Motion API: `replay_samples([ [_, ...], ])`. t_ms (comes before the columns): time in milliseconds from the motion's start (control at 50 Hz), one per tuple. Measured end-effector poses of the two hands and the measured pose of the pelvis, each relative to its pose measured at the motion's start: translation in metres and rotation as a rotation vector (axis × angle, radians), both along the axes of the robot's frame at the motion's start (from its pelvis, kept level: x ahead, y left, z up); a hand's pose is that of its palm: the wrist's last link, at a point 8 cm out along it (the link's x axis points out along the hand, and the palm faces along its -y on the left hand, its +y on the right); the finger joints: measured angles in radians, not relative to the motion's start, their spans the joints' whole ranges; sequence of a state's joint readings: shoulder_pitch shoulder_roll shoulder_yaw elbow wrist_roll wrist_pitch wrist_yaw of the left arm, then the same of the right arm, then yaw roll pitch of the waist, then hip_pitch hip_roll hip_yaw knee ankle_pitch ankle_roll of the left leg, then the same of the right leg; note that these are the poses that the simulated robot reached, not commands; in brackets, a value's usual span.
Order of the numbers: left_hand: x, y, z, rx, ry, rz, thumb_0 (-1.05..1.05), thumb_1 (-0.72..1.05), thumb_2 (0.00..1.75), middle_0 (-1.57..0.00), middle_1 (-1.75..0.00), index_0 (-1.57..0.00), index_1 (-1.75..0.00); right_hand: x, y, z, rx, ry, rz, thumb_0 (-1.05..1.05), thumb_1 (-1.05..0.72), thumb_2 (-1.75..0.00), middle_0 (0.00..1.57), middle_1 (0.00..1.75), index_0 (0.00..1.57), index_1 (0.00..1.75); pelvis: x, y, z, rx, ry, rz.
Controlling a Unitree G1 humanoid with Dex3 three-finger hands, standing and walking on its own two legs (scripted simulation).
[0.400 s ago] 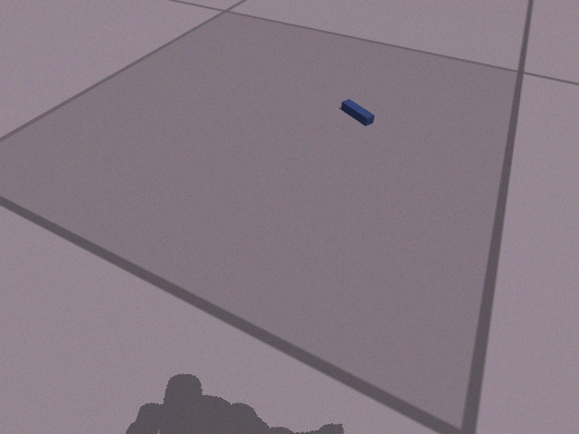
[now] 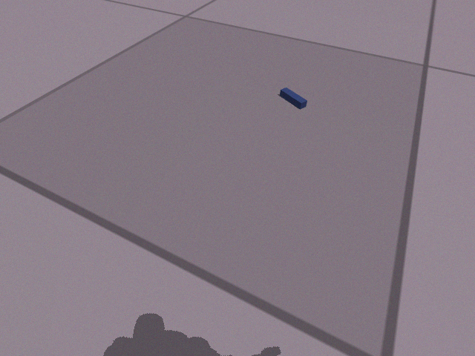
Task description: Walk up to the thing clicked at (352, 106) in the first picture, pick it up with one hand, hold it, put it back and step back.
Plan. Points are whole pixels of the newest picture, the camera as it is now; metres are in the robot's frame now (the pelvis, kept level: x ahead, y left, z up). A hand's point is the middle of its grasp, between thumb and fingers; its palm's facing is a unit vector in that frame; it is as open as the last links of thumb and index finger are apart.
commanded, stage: stand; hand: left
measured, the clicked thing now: (293, 98) +2.00 -0.43 -0.76
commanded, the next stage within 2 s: walk up in 0.72 s
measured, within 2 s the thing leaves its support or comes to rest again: neither
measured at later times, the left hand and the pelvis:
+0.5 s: hand out of the picture +0.07 +0.25 -0.16, palm faces -0.02 -0.94 -0.34, open 7.4 cm; pelvis +0.00 +0.00 +0.00, yaw +0 degrees
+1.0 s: hand (115, 338) +0.19 +0.24 -0.12, palm faces -0.20 -0.89 -0.40, open 7.4 cm; pelvis +0.05 -0.05 -0.01, yaw -13 degrees
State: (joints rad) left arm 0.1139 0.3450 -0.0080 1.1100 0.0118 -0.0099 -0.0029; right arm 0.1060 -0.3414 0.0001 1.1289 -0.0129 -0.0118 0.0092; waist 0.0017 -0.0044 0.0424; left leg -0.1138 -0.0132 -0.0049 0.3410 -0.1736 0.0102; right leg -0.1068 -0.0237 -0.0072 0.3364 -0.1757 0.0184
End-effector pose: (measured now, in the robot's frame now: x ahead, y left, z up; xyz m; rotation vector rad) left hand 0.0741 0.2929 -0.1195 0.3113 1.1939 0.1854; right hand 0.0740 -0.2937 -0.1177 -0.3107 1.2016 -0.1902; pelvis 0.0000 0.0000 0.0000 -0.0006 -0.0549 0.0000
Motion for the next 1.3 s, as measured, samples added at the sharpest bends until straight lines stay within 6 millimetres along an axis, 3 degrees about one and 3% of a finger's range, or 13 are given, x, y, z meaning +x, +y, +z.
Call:
replay_samples([
  [340,-0.014,0.002,-0.002,0.004,0.05,0.014,0.01,0.9,0.89,-0.2,-0.3,-0.2,-0.3,-0.009,-0.002,-0.002,-0.001,0.04,-0.006,0.01,-0.91,-0.9,0.21,0.3,0.2,0.3,0.002,0.0,0.001,0.002,0.006,-0.001],
  [720,-0.008,-0.002,0.0,0.006,0.035,0.014,0.01,0.9,0.89,-0.2,-0.3,-0.2,-0.3,-0.002,-0.005,-0.002,0.002,0.029,0.002,0.01,-0.91,-0.9,0.21,0.3,0.2,0.3,0.004,-0.005,0.001,0.001,0.007,0.004],
  [800,-0.003,0.001,0.003,-0.008,0.065,-0.029,0.01,0.9,0.89,-0.2,-0.3,-0.2,-0.3,0.003,-0.016,0.004,0.021,-0.071,-0.038,0.01,-0.91,-0.9,0.21,0.3,0.2,0.3,0.008,-0.005,-0.001,0.021,0.034,-0.085],
  [860,0.02,0.003,0.012,0.017,0.105,-0.101,0.01,0.9,0.89,-0.2,-0.3,-0.2,-0.3,-0.004,-0.035,0.009,0.001,-0.143,-0.104,0.01,-0.91,-0.9,0.21,0.3,0.21,0.3,0.013,-0.008,-0.001,0.004,0.051,-0.131],
  [940,0.072,-0.001,0.028,0.045,0.038,-0.161,0.01,0.9,0.89,-0.2,-0.3,-0.2,-0.3,-0.019,-0.066,0.01,-0.03,-0.121,-0.166,0.01,-0.91,-0.9,0.21,0.3,0.2,0.3,0.031,-0.026,-0.002,0.01,0.043,-0.19],
  [1060,0.159,-0.038,0.038,0.112,-0.071,-0.255,0.01,0.9,0.89,-0.2,-0.3,-0.2,-0.3,-0.018,-0.125,-0.008,-0.041,-0.115,-0.256,0.01,-0.9,-0.9,0.21,0.3,0.2,0.3,0.075,-0.071,-0.021,0.034,0.022,-0.27],
  [1120,0.195,-0.067,0.03,0.14,-0.143,-0.281,0.01,0.9,0.89,-0.2,-0.3,-0.2,-0.3,-0.002,-0.156,-0.028,-0.05,-0.112,-0.28,0.01,-0.91,-0.9,0.21,0.3,0.2,0.3,0.096,-0.096,-0.039,0.003,0.02,-0.292],
  [1160,0.206,-0.087,0.027,0.124,-0.169,-0.282,0.01,0.9,0.89,-0.2,-0.3,-0.2,-0.3,0.016,-0.164,-0.031,-0.033,-0.106,-0.277,0.01,-0.91,-0.9,0.2,0.3,0.2,0.3,0.11,-0.106,-0.039,-0.004,0.015,-0.315],
  [1300,0.224,-0.134,0.027,0.069,-0.024,-0.306,0.01,0.9,0.89,-0.21,-0.3,-0.21,-0.3,0.099,-0.165,-0.001,0.046,-0.209,-0.265,0.01,-0.91,-0.9,0.2,0.3,0.2,0.3,0.172,-0.128,-0.008,-0.013,0.0,-0.407],
])
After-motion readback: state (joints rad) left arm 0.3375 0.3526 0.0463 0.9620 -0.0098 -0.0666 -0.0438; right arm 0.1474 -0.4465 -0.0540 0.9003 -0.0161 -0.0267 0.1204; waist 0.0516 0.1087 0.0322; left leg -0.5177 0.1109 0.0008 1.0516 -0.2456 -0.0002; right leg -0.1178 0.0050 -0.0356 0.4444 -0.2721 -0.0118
